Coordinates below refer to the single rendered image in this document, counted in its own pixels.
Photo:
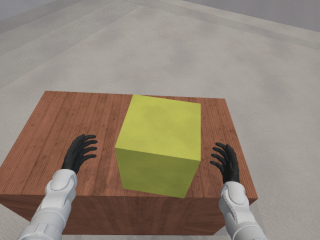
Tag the left robot hand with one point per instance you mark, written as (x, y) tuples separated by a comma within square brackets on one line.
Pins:
[(74, 157)]

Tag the carton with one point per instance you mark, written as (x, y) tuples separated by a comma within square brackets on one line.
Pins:
[(158, 149)]

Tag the left robot forearm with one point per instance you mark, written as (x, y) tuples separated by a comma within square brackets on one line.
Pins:
[(51, 217)]

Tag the right robot hand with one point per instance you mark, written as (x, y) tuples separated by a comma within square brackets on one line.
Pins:
[(229, 168)]

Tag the pedestal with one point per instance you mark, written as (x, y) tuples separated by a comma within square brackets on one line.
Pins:
[(101, 205)]

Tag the right robot forearm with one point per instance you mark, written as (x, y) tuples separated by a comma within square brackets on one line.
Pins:
[(239, 221)]

